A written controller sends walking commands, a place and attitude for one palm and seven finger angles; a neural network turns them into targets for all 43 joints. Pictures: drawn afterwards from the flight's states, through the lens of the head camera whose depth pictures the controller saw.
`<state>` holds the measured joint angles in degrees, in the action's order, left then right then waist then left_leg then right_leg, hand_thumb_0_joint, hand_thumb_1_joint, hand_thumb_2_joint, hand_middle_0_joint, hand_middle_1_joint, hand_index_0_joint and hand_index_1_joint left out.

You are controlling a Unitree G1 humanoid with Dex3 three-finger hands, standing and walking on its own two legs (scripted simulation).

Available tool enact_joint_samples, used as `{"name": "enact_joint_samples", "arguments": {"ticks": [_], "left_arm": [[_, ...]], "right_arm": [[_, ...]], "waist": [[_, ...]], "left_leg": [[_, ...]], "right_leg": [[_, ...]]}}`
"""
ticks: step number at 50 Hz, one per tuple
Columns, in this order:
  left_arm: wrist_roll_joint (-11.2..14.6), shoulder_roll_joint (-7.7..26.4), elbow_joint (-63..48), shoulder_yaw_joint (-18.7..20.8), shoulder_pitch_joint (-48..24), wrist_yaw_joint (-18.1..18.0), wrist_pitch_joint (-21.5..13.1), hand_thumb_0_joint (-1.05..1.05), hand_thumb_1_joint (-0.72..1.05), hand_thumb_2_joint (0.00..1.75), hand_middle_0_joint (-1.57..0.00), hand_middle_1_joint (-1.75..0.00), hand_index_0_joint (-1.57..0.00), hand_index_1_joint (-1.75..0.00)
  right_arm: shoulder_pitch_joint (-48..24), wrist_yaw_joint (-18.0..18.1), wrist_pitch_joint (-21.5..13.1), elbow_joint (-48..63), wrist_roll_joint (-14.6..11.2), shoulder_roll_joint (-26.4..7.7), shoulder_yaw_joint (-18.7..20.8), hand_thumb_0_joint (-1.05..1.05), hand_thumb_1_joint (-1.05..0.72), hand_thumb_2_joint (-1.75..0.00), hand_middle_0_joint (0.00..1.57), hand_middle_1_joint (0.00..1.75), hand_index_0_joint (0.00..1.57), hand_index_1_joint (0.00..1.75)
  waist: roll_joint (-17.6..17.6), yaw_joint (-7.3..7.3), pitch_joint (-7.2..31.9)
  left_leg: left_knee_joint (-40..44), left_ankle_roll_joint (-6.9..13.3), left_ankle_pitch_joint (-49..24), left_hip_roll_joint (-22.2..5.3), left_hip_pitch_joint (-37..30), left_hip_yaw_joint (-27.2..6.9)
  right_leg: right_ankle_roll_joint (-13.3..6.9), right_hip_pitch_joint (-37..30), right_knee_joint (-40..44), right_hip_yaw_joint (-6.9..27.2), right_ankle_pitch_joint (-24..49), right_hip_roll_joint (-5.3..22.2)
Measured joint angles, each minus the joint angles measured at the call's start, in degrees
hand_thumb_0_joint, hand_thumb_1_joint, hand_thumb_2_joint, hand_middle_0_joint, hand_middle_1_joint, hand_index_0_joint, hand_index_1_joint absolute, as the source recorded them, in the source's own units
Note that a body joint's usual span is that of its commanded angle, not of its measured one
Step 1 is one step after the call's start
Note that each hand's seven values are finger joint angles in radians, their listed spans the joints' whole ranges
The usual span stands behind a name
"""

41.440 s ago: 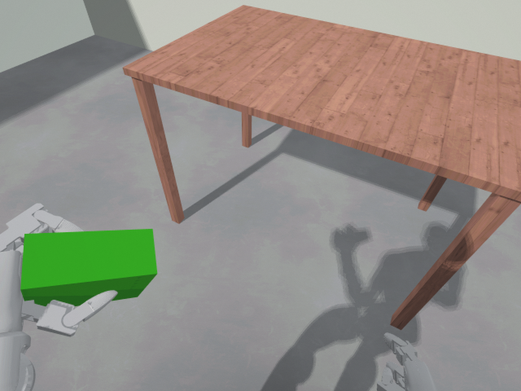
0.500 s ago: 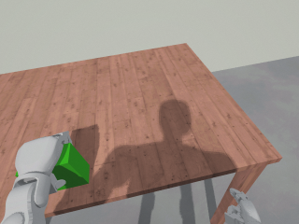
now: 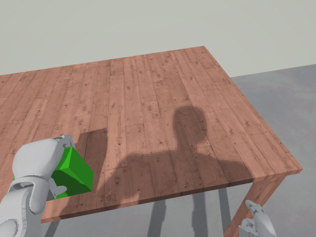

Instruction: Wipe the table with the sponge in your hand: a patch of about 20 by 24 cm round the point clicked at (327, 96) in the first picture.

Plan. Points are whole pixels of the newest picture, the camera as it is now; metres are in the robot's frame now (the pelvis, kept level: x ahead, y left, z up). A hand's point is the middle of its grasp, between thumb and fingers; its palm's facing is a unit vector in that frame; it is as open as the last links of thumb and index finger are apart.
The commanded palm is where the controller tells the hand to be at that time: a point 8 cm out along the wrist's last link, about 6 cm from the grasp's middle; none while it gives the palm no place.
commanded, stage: lift the sponge slowly off the table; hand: left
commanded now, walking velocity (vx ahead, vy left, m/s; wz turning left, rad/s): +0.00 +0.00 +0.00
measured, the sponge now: (63, 179) +0.20 +0.28 +0.07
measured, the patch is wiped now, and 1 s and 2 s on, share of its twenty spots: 1.00 1.00 1.00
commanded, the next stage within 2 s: bring the sponge back beside the body in 1.26 s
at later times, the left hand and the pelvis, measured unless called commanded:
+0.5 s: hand (60, 150) +0.23 +0.27 +0.15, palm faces +0.11 -0.06 -0.99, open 9.5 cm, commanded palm +0.19 +0.26 +0.22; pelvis -0.01 -0.01 +0.00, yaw +0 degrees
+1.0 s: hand (52, 138) +0.23 +0.27 +0.19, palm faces +0.20 -0.06 -0.98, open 9.5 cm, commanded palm +0.18 +0.26 +0.26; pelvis -0.02 -0.01 +0.00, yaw +0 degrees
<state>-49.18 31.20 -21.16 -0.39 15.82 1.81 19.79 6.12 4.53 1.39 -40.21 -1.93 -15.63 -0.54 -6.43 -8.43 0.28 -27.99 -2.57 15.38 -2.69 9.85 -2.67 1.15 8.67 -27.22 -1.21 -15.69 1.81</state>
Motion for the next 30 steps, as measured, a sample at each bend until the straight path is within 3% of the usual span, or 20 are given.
{"name": "enact_joint_samples", "arguments": {"ticks": [7,21,30], "left_arm": [[-0.7,-0.2,2.3,-1.8,-5.0,0.3,0.1,0.00,-0.47,1.08,-0.77,-1.39,-0.79,-1.38],[-0.1,0.0,1.5,-2.6,-9.0,2.6,3.4,0.00,-0.47,1.08,-0.78,-1.39,-0.79,-1.37],[1.1,1.8,1.3,-0.3,-10.2,4.2,4.6,0.00,-0.47,1.08,-0.78,-1.39,-0.79,-1.37]], "right_arm": [[-0.8,0.5,-0.2,-1.1,0.0,0.1,-0.2,0.01,-0.91,-0.90,0.21,0.30,0.13,0.27],[-1.5,-0.4,0.5,-0.5,-0.3,-0.4,-0.9,0.01,-0.91,-0.90,0.21,0.30,0.13,0.27],[-1.7,-0.6,0.7,-0.1,-0.4,-0.6,-1.3,0.01,-0.91,-0.90,0.21,0.30,0.14,0.27]], "waist": [[-0.1,-0.09,-0.1],[-0.7,0.21,0.1],[-0.9,0.32,0.2]], "left_leg": [[1.5,0.0,-1.2,0.3,-0.6,0.0],[2.8,-0.1,-2.3,0.2,-0.7,0.3],[2.5,-0.4,-2.2,0.0,-0.2,0.2]], "right_leg": [[0.0,-0.3,0.8,-0.1,0.8,0.2],[-0.2,0.4,0.8,0.3,1.3,0.2],[-0.5,0.9,0.2,0.2,1.1,0.0]]}}
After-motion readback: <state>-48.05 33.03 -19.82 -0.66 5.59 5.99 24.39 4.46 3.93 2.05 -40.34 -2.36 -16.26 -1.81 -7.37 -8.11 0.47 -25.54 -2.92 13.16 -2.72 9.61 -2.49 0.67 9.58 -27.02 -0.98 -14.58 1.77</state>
